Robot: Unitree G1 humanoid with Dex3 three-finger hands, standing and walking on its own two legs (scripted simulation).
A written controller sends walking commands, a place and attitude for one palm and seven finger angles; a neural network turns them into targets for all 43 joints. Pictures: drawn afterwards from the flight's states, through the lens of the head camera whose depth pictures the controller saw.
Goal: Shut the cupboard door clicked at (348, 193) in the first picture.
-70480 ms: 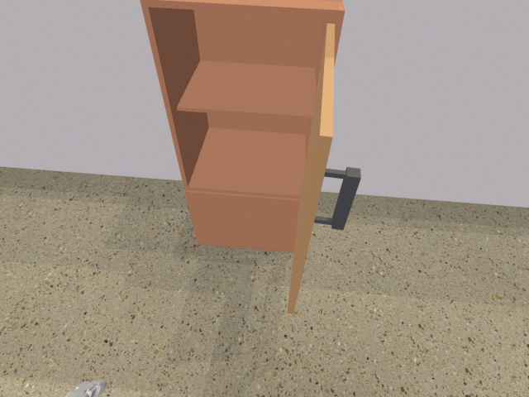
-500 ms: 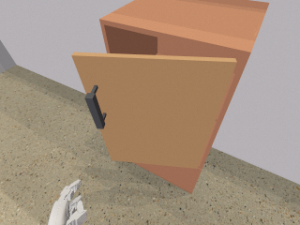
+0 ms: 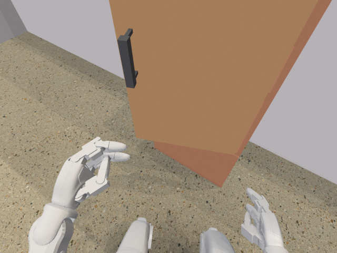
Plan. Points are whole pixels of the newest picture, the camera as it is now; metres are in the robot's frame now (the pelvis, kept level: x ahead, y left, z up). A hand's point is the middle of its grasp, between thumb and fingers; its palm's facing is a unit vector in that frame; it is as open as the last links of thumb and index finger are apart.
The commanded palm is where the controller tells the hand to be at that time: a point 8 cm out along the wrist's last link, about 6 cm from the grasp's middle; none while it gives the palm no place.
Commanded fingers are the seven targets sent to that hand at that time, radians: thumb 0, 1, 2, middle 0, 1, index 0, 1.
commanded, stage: raise the hand and make a fist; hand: left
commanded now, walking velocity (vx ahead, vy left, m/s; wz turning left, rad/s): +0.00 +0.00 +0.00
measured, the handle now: (130, 59) +0.56 +0.15 +0.15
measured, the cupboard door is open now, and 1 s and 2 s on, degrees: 23 23 23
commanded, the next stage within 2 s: bring the fist close to the handle in 1.28 s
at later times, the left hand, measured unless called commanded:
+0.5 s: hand (85, 168) +0.25 +0.19 +0.11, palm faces -0.11 -0.99 -0.05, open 3.2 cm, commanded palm +0.24 +0.25 +0.12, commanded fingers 0.00 0.90 0.90 -1.25 -1.44 -1.25 -1.44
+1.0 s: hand (84, 137) +0.29 +0.19 +0.16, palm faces -0.09 -1.00 -0.05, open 3.1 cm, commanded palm +0.27 +0.24 +0.15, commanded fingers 0.00 0.90 0.90 -1.30 -1.50 -1.30 -1.50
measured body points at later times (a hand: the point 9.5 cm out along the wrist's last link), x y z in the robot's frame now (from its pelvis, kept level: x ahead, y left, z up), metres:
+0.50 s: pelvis +0.04 +0.02 +0.04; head +0.08 +0.03 +0.49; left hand +0.26 +0.24 +0.11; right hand +0.23 -0.21 -0.01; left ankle +0.08 +0.14 -0.63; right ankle +0.06 -0.14 -0.63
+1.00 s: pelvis +0.07 -0.01 +0.06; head +0.10 -0.02 +0.51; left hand +0.29 +0.24 +0.16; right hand +0.25 -0.24 -0.01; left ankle +0.08 +0.14 -0.63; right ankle +0.06 -0.14 -0.63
